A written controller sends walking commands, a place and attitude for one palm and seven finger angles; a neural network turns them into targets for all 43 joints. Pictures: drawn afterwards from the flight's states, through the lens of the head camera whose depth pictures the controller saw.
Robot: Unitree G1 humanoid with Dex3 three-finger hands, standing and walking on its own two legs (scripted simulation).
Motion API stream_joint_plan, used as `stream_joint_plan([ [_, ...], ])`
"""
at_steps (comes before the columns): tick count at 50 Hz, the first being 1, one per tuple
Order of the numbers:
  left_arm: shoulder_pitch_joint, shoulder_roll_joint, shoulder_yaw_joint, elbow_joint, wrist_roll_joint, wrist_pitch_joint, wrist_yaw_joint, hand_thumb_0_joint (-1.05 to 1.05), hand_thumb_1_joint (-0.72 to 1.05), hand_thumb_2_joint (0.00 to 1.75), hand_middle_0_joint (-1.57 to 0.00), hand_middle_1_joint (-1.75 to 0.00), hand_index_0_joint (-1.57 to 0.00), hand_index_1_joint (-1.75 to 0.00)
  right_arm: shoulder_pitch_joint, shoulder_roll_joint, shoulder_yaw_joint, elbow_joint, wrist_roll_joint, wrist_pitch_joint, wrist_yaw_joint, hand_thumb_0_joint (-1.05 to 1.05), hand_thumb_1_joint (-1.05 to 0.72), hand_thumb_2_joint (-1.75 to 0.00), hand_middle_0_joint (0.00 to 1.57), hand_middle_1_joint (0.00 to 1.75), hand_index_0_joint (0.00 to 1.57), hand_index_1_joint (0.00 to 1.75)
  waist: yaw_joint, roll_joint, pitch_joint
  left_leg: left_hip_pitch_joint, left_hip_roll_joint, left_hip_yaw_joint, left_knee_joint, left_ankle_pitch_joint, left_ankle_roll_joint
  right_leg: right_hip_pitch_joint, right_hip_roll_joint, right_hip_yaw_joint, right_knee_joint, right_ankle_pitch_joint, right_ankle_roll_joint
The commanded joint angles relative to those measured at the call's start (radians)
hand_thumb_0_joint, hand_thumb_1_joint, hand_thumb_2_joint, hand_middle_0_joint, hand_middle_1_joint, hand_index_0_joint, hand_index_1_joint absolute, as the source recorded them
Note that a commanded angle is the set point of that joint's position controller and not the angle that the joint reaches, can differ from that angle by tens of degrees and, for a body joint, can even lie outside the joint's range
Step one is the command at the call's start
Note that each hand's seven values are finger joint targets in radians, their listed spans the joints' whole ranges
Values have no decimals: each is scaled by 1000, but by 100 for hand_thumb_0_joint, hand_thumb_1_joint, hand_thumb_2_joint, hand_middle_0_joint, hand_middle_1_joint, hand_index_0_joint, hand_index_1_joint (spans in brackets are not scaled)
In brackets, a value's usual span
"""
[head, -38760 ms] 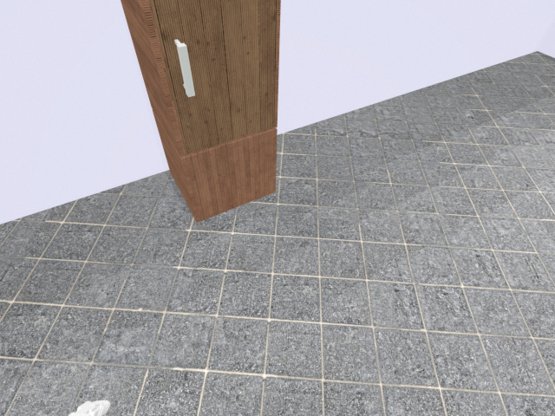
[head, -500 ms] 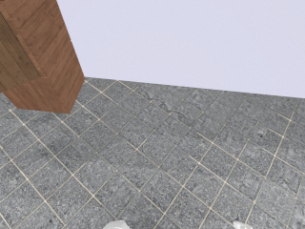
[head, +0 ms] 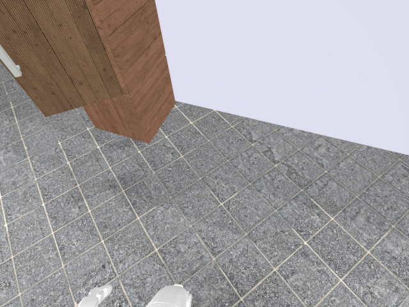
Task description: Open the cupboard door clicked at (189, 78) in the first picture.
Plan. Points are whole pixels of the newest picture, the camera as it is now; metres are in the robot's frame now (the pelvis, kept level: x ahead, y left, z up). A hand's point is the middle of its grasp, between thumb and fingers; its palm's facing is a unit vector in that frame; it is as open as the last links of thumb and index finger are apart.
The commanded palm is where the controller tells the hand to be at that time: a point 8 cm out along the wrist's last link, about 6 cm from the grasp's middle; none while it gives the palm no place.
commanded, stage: turn to face it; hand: left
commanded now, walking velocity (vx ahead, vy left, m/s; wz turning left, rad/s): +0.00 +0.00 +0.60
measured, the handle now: (5, 54) +0.91 +0.78 -0.01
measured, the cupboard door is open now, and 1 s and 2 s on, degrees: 43 43 43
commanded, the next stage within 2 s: take the last steps up to it in 0.56 s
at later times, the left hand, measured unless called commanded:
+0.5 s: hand out of the picture +0.00 +0.24 -0.17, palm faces +0.29 -0.92 -0.25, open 7.4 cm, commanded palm none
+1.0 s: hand out of the picture -0.05 +0.16 -0.16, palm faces +0.47 -0.86 -0.20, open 7.4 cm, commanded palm none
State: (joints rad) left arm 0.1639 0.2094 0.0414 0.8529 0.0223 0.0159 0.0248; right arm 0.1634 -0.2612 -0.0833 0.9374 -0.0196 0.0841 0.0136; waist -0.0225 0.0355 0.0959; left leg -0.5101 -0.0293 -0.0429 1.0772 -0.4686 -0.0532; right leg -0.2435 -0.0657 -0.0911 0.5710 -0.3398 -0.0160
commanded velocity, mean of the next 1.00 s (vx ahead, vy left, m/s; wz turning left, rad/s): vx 0.11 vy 0.05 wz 0.31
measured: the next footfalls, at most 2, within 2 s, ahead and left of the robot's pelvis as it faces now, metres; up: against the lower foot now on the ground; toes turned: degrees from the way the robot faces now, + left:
left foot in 0.28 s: +0.04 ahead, +0.13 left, +0.00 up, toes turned +15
right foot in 0.68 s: +0.06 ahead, -0.13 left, +0.00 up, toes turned +13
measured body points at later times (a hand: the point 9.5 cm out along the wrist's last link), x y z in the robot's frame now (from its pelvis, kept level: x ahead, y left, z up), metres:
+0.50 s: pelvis +0.00 +0.01 +0.00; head +0.03 +0.04 +0.45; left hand -0.01 +0.29 -0.15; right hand +0.17 -0.20 -0.13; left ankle +0.01 +0.12 -0.73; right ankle +0.02 -0.14 -0.67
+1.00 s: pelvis +0.03 +0.01 +0.01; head +0.06 +0.02 +0.46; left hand -0.08 +0.21 -0.14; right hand +0.20 -0.20 -0.14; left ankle +0.01 +0.16 -0.68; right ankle +0.03 -0.14 -0.73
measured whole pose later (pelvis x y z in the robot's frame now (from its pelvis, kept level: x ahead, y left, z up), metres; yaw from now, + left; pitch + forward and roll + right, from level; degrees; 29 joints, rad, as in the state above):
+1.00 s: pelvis +0.03 +0.01 +0.01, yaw +24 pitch +0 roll +2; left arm 0.35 0.16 0.04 1.02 0.03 -0.05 0.01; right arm 0.18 -0.24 -0.07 1.02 -0.02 0.06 0.04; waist 0.04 -0.03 0.06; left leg -0.48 0.05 0.05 0.87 -0.33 -0.06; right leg -0.07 -0.12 -0.16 0.37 -0.29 0.04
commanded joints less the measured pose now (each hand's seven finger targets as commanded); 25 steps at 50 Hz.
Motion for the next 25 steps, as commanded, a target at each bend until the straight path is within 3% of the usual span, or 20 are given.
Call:
stream_joint_plan([
  [1,62,164,38,-49,-7,-28,11,0,90,90,-20,-30,-20,-30,-82,-53,-9,-103,6,-26,13,0,-90,-90,20,30,20,30,31,-237,-104,-99,49,53,47,35,-24,214,-238,86,-186,700,-81],
  [3,99,180,44,-38,-3,-28,12,0,90,90,-20,-30,-20,-30,-111,-39,-3,-105,8,-25,17,0,-90,-90,20,30,20,30,49,-204,-113,-65,48,84,-57,41,-27,246,-248,61,-176,716,-79],
  [9,141,211,60,-7,5,-26,7,0,90,90,-20,-30,-20,-30,-136,-25,13,-114,11,-41,16,0,-90,-90,20,30,20,30,71,-233,-134,74,29,149,-342,32,4,258,-288,35,-106,781,-90],
  [11,120,214,64,-2,0,-27,3,0,90,90,-20,-30,-20,-30,-74,-43,11,-101,8,-50,9,0,-90,-90,20,30,20,30,32,-209,-157,204,15,159,-492,137,21,206,-276,1,-26,762,-57],
  [12,102,213,63,1,-6,-25,-2,0,90,90,-20,-30,-20,-30,-18,-61,5,-85,5,-55,8,0,-90,-90,20,30,20,30,-3,-176,-174,331,18,147,-599,257,36,126,-257,-33,65,695,-18],
  [13,89,178,58,-18,-15,-21,-6,0,90,90,-20,-30,-20,-30,58,-138,-13,-70,-2,-64,2,0,-90,-90,20,30,20,30,-48,2,-229,517,157,-9,-651,492,96,-48,-193,-85,238,443,39],
  [14,50,104,32,-55,-21,-14,-12,0,90,90,-20,-30,-20,-30,128,-239,-39,-61,-5,-66,-8,0,-90,-90,20,30,20,30,-83,275,-236,601,432,-366,-690,910,259,-303,-51,-76,470,-289,104],
  [15,3,127,31,-66,-13,5,-1,0,90,90,-20,-30,-20,-30,148,-250,-35,-44,0,-56,-18,0,-90,-90,20,30,20,30,-79,166,-235,534,467,-341,-672,940,327,-301,-55,63,547,-346,85],
  [16,2,129,36,-66,-9,11,1,0,90,90,-20,-30,-20,-30,99,-224,-27,-60,-5,-58,-22,0,-90,-90,20,30,20,30,-58,109,-198,458,431,-284,-704,704,320,-294,-61,74,573,-297,77],
  [17,-7,119,39,-45,-5,13,-1,0,90,90,-20,-30,-20,-30,38,-188,-19,-79,-7,-63,-30,0,-90,-90,20,30,20,30,-35,165,-157,395,366,-263,-718,614,287,-302,-66,84,572,-232,80],
  [18,6,127,42,-21,-3,19,-6,0,90,90,-20,-30,-20,-30,-11,-168,-11,-89,-7,-62,-35,0,-90,-90,20,30,20,30,-16,180,-119,320,336,-233,-740,525,263,-282,-57,91,573,-188,82],
  [20,50,117,42,6,-1,28,-16,0,90,90,-20,-30,-20,-30,-43,-148,1,-93,-6,-65,-36,0,-90,-90,20,30,20,30,18,135,-88,269,281,-174,-772,422,225,-245,-37,84,545,-112,78],
  [22,66,108,39,18,-1,27,-20,0,90,90,-20,-30,-20,-30,-36,-146,2,-90,-5,-69,-36,0,-90,-90,20,30,20,30,23,102,-104,265,261,-157,-781,373,215,-216,-22,70,484,-90,80],
  [25,51,92,33,15,-2,24,-20,0,90,90,-20,-30,-20,-30,-19,-145,-1,-78,-8,-65,-31,0,-90,-90,20,30,20,30,14,107,-111,263,253,-163,-785,312,216,-169,-1,51,346,-98,78],
])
